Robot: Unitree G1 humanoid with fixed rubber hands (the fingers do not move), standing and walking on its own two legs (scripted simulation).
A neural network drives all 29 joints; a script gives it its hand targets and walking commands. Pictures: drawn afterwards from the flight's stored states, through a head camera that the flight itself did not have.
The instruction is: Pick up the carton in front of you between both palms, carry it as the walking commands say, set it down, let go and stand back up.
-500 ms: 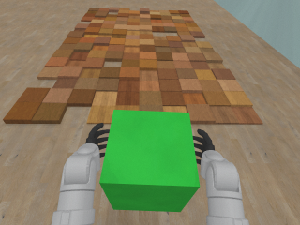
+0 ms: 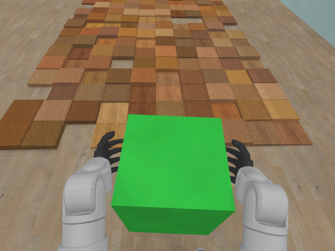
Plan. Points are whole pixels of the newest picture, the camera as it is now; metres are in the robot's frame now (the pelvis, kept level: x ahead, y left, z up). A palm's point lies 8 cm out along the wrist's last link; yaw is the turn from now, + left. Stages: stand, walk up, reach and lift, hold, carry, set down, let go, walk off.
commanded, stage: carry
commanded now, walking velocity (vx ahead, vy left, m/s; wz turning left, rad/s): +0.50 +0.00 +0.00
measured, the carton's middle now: (171, 179) +0.29 -0.01 +0.01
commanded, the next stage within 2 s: none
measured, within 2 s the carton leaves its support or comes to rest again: neither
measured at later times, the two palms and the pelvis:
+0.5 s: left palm (116, 76) +0.59 +0.16 +0.09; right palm (210, 77) +0.61 -0.13 +0.09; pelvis +0.34 +0.00 +0.00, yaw +3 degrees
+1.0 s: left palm (127, 1) +1.04 +0.18 +0.16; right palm (196, 5) +1.04 -0.12 +0.16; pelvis +0.65 +0.02 -0.01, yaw +2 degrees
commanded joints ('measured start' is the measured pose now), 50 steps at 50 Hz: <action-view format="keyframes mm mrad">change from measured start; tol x32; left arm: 1 -386 -917 -711 -22 -369 -4 -240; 22 -413 -887 -769 -129 -457 -57 -289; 50 -1399 -843 -442 411 -464 109 -172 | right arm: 1 -496 887 721 -81 434 -23 278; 21 -438 936 760 -130 386 -113 234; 50 -1507 852 458 329 536 69 194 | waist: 1 16 135 -167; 6 67 -299 -336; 26 41 -171 -162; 30 -31 289 -378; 50 28 104 -329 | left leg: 1 73 185 -46 21 828 67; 3 -43 142 60 235 861 22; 7 -660 0 -144 1018 -80 -5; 27 -167 -89 125 149 272 42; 30 334 360 -734 -70 47 262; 50 143 139 -25 317 902 108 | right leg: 1 174 66 -101 -151 152 -19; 4 666 55 -94 -211 97 -33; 6 870 -381 738 -481 -133 -241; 24 690 -189 34 -433 491 -98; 27 606 -132 -76 -119 649 -55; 30 -59 101 64 577 -231 6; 32 -146 5 177 708 -203 -44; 50 182 108 -31 -188 197 -81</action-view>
